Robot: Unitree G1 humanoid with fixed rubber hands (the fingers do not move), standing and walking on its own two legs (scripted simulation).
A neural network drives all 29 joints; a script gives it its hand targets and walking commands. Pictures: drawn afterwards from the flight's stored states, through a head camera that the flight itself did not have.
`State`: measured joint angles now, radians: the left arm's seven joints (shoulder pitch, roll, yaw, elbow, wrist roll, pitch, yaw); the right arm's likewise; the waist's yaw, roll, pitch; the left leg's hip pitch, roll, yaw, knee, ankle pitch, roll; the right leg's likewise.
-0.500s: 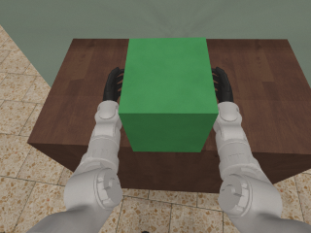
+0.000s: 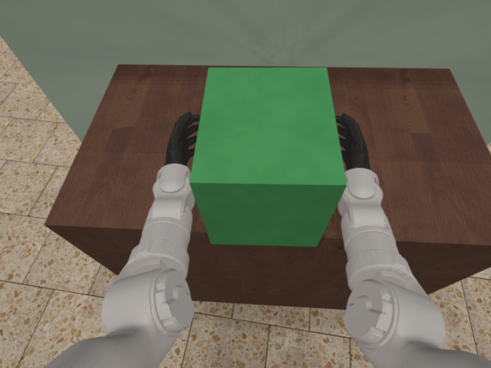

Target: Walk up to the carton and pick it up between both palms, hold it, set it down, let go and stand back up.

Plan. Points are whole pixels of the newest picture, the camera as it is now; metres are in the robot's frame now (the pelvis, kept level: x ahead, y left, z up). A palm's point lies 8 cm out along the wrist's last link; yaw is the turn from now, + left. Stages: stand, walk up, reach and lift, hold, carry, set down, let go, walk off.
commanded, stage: reach and lift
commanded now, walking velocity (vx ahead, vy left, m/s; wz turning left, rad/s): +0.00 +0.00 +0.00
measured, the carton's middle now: (265, 161) +0.45 +0.00 +0.03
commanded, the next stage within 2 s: none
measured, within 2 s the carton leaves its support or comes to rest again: leaves its support in 1.20 s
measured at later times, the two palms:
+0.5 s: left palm (178, 163) +0.43 +0.15 +0.06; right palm (355, 165) +0.42 -0.14 +0.07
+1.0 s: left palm (178, 171) +0.41 +0.14 +0.06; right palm (361, 174) +0.40 -0.15 +0.07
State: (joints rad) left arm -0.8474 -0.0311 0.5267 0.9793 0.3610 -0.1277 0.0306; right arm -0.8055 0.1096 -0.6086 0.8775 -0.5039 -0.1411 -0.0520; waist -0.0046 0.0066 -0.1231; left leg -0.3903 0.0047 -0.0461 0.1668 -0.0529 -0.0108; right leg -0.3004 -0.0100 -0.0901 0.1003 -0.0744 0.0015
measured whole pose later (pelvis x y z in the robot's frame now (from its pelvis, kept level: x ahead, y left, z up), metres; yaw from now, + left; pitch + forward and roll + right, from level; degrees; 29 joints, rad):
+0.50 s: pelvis -0.01 +0.00 +0.00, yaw +0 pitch +18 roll -1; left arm -0.87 -0.02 0.52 1.07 0.33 -0.21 0.05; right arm -0.81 0.08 -0.60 0.97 -0.52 -0.25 -0.09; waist -0.01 0.00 -0.18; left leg -0.44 0.01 -0.05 0.14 -0.02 -0.01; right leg -0.35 -0.01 -0.10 0.09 -0.05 0.00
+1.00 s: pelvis -0.02 +0.00 +0.00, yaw -1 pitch +20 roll -1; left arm -0.85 0.04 0.39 1.15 0.22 -0.22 0.09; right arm -0.80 0.02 -0.49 1.11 -0.42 -0.28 -0.11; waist -0.02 -0.04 -0.27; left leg -0.52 0.02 -0.03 0.19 -0.02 -0.02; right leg -0.44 0.00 -0.09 0.14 -0.06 -0.01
